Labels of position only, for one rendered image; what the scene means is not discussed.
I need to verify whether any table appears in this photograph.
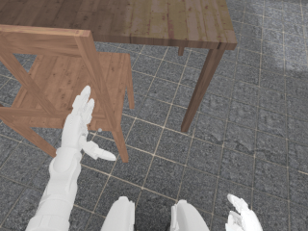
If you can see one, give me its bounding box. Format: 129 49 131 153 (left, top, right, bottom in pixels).
0 0 238 133

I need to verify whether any chair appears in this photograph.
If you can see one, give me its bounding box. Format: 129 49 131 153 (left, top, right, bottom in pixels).
0 24 135 163

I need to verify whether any left robot shin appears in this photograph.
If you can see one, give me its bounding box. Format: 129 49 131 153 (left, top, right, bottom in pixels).
118 196 134 231

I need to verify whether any right robot hand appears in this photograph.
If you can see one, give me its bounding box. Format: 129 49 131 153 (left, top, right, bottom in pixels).
225 193 263 231

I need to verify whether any left robot forearm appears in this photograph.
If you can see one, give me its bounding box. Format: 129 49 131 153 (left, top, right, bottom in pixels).
25 146 82 231

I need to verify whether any right robot shin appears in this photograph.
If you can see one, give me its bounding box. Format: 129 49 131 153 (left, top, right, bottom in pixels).
169 199 188 231

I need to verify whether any left robot hand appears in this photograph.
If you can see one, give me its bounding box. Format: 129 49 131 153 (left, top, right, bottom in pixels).
61 86 116 161

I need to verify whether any robot shin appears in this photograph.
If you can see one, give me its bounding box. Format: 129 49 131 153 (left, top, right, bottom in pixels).
118 196 134 231
169 199 188 231

